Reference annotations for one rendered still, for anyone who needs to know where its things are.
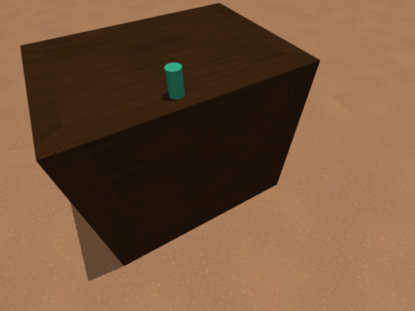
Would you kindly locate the can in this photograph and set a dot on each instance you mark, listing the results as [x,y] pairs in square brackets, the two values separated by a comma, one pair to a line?
[175,80]

